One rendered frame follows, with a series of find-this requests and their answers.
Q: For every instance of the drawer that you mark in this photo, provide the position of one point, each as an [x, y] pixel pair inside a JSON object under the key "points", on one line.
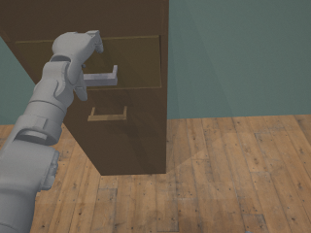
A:
{"points": [[137, 58]]}

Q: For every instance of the robot left hand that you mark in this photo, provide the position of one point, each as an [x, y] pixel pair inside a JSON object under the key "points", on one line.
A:
{"points": [[81, 46]]}

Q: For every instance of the robot left upper arm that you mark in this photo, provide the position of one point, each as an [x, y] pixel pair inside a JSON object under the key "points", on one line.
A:
{"points": [[27, 168]]}

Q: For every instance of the handle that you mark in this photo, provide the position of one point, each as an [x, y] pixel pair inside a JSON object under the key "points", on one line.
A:
{"points": [[107, 119], [102, 79]]}

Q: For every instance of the left robot forearm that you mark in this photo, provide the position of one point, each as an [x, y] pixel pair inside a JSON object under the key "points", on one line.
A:
{"points": [[52, 95]]}

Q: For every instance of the cabinet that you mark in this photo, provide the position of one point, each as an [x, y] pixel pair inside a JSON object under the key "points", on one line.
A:
{"points": [[137, 147]]}

